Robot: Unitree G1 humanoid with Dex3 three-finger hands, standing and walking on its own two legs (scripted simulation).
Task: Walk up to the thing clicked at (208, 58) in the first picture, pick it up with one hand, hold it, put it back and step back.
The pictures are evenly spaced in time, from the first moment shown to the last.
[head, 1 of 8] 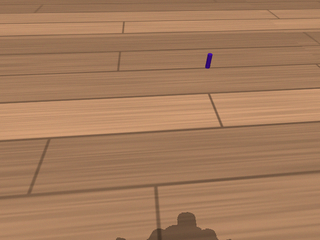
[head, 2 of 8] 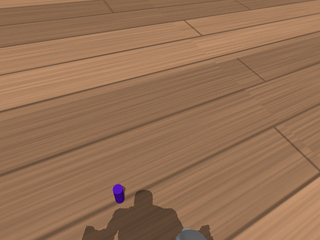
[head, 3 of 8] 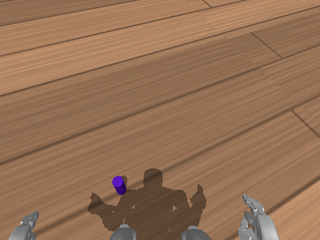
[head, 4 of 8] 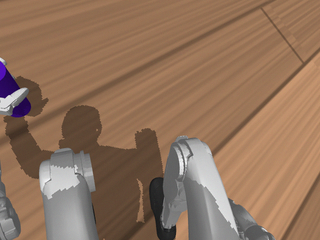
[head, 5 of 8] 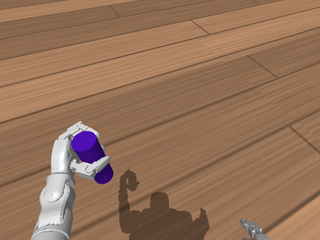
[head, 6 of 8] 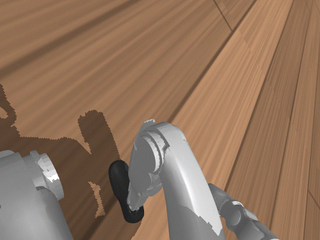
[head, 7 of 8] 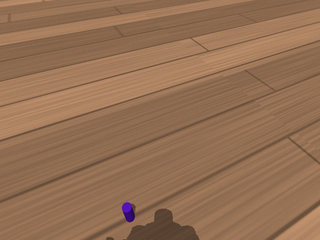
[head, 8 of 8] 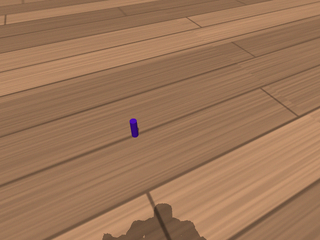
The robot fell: no
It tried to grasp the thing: yes
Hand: left
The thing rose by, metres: 0.68
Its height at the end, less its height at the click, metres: +0.00
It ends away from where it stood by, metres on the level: 0.01
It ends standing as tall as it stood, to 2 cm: yes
